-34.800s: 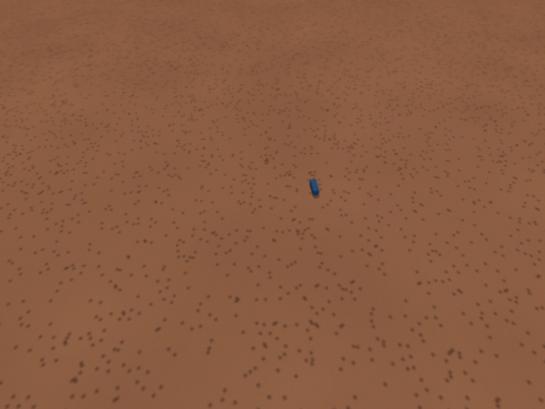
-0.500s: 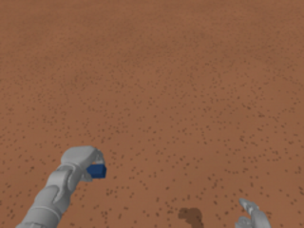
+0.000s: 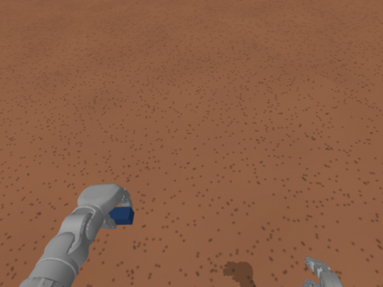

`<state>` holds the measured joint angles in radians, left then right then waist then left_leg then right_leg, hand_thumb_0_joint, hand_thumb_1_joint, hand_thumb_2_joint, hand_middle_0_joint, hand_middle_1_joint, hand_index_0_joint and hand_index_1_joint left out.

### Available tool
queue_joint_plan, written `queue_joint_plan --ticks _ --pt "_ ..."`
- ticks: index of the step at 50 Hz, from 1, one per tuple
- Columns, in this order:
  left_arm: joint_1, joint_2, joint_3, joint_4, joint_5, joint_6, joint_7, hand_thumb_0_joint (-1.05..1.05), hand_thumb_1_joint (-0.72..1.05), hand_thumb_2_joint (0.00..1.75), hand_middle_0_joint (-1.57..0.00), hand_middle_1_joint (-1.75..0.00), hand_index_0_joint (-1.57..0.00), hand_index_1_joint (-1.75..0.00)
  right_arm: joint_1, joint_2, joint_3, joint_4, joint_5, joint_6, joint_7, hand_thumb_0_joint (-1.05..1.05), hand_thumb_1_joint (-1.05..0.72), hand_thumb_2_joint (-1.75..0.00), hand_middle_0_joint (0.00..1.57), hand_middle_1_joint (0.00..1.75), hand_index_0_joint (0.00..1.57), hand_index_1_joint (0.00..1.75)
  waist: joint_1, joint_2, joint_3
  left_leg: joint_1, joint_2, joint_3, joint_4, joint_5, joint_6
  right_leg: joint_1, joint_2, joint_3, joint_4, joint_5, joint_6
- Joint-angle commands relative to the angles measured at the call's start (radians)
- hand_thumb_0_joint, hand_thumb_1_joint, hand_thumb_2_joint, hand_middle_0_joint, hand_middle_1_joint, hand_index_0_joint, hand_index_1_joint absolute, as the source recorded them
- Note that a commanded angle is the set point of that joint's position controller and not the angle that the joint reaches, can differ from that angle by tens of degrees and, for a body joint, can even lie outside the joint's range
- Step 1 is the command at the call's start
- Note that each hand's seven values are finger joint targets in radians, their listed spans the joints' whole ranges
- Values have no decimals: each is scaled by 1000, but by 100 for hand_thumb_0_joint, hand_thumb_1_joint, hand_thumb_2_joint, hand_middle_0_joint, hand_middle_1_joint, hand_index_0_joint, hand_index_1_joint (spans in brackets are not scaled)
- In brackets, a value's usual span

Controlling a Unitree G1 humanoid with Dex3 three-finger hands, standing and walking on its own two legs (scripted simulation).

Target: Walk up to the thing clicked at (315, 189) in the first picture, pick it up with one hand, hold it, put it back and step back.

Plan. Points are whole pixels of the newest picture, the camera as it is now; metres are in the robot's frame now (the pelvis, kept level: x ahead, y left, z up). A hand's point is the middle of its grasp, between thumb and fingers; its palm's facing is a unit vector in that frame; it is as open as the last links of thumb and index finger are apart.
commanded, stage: crouch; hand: left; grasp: from above
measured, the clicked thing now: (114, 216) +0.31 +0.22 -0.07
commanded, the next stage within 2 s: none
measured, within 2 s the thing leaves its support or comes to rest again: neither
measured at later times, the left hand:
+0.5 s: hand (121, 230) +0.31 +0.24 -0.18, palm faces -0.43 +0.07 -0.90, open 6.3 cm
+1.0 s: hand (142, 240) +0.37 +0.24 -0.42, palm faces -0.49 +0.03 -0.87, open 6.2 cm
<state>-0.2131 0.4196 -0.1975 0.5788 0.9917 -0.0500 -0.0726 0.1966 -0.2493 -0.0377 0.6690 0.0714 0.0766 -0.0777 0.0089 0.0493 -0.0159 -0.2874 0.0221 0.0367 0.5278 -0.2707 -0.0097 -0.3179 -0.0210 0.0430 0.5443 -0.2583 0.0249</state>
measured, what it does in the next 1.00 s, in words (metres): lowers itself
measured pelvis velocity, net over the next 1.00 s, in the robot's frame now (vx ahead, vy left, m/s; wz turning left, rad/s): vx -0.07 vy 0.01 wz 0.00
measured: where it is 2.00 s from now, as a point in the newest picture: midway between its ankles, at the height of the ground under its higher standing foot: outside the picture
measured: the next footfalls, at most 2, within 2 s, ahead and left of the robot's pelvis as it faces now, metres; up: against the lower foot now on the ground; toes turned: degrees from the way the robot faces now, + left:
none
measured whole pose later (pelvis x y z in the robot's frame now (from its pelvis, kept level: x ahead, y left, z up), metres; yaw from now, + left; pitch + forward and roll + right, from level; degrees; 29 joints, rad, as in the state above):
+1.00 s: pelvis -0.07 +0.01 -0.28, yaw +0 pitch +36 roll -4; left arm -0.83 0.52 -0.05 1.28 1.20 -0.11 0.29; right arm 0.23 -0.22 -0.03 0.74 -0.06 -0.01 0.01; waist -0.18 0.05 -0.19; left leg -1.87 0.01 -0.05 1.88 -0.64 0.01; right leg -1.84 -0.01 0.01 1.82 -0.61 0.05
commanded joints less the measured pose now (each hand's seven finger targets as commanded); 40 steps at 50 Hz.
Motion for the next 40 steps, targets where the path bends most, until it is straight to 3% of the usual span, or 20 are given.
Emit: queue_joint_plan --ticks 1,6,7,11,14,18,21,26,29,30,32,35,40 --pt "-298 202 113 -201 0 -16 54 0 77 20 -108 -29 -113 -25 -92 -127 -36 -144 1 -42 -4 0 -90 -90 20 30 20 30 6 -25 -249 116 -39 3 -59 237 18 67 48 -33 -79 188 -32" --pt "-255 176 110 -105 23 -26 90 0 81 21 -113 -27 -118 -23 -79 -122 -38 -136 1 -31 -2 0 -90 -90 20 30 20 30 -6 -85 -200 73 -42 4 -38 219 24 28 43 -35 -75 180 -27" --pt "-277 171 106 -96 28 -33 100 0 81 23 -114 -28 -118 -24 -75 -122 -39 -132 -4 -28 -1 0 -90 -90 20 30 20 30 -22 -92 -206 65 -42 5 -23 211 27 9 40 -32 -68 181 -24" --pt "-322 152 101 8 62 -64 172 0 83 23 -116 -26 -120 -23 -59 -124 -43 -112 -18 -18 7 0 -90 -90 20 30 20 30 -36 -91 -191 -35 -43 1 57 164 20 -91 41 -38 13 132 -30" --pt "-429 175 107 74 108 -82 238 0 82 20 -115 -26 -119 -22 -34 -134 -56 -93 -36 -15 14 0 -90 -90 20 30 20 30 -52 -54 -268 -132 -41 3 182 141 12 -200 43 -38 128 112 -34" --pt "-505 133 76 232 163 -82 327 0 84 19 -117 -28 -121 -23 21 -138 -67 -83 -58 -15 32 0 -91 -90 20 30 20 30 -83 -58 -346 -336 -44 2 377 85 12 -376 40 -32 291 80 -35" --pt "-606 135 71 308 184 -80 383 0 84 20 -118 -27 -122 -23 45 -150 -76 -77 -68 -18 45 0 -91 -90 20 30 20 30 -94 -41 -408 -482 -40 -5 493 22 13 -512 41 -40 406 17 -37" --pt "-734 183 100 380 203 -53 441 0 84 21 -118 -26 -122 -22 83 -167 -86 -51 -84 -38 45 0 -90 -90 20 30 20 30 -108 37 -564 -621 -35 -28 643 -55 14 -702 44 -63 581 -63 -48" --pt "-812 180 98 400 201 -36 455 0 82 21 -117 -24 -120 -20 107 -173 -91 -28 -94 -57 37 0 -91 -90 20 30 20 30 -133 38 -635 -727 -29 -47 733 -99 18 -805 42 -70 677 -91 -50" --pt "-804 213 118 408 201 -29 458 0 82 21 -117 -24 -121 -20 111 -180 -95 -26 -97 -62 35 0 -90 -90 20 30 20 30 -122 49 -661 -747 -28 -54 751 -125 15 -830 40 -72 705 -115 -52" --pt "-840 244 143 409 192 -12 462 0 81 20 -115 -24 -119 -20 114 -180 -93 -20 -104 -69 32 0 -90 -90 20 30 20 30 -126 71 -700 -799 -23 -64 781 -157 12 -875 36 -75 759 -142 -54" --pt "-870 244 150 431 189 11 456 0 84 24 -119 -22 -122 -20 124 -180 -96 -14 -109 -76 33 0 -90 -90 20 30 20 30 -137 79 -755 -836 -19 -78 830 -171 10 -945 41 -85 831 -162 -61" --pt "-889 277 174 521 172 3 420 0 86 23 -119 -22 -122 -19 131 -184 -90 -2 -116 -92 43 0 -89 -90 20 30 20 30 -158 50 -716 -1029 -27 -87 939 -287 22 -1074 42 -91 927 -264 -63"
